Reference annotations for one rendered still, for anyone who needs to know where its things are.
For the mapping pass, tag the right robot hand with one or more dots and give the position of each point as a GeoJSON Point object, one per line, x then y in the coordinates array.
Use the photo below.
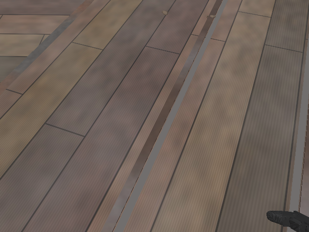
{"type": "Point", "coordinates": [296, 220]}

